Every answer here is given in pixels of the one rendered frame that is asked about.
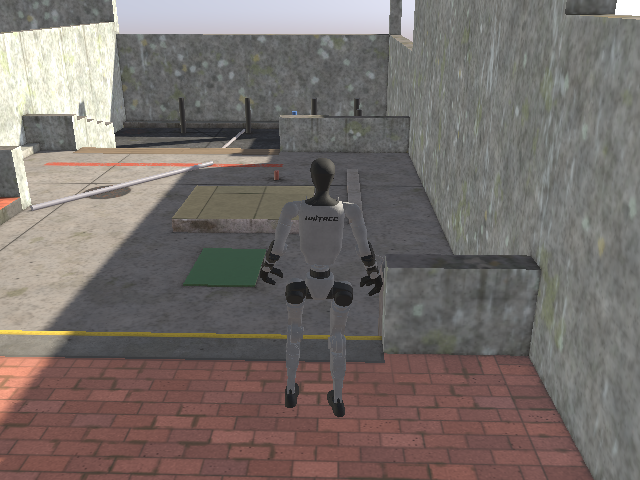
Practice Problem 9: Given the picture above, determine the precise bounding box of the right robot hand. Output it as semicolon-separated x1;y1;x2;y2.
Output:
360;275;383;296

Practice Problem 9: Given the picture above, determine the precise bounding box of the left robot hand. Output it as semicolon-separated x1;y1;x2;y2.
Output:
260;267;283;285

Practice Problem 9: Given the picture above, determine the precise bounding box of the right robot upper arm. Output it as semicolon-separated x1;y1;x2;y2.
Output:
343;202;371;257

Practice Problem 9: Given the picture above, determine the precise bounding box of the robot left shin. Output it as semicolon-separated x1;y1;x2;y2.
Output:
286;325;300;394

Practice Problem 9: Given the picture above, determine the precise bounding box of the robot right forearm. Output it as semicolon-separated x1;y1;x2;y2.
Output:
361;241;380;279

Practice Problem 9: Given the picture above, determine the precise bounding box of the left robot upper arm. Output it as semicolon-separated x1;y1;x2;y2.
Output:
271;201;301;256

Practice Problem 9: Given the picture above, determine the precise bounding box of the left robot thigh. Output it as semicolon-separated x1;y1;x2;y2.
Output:
285;278;306;343

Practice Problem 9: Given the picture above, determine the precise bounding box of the robot left forearm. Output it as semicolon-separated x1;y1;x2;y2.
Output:
261;240;280;272

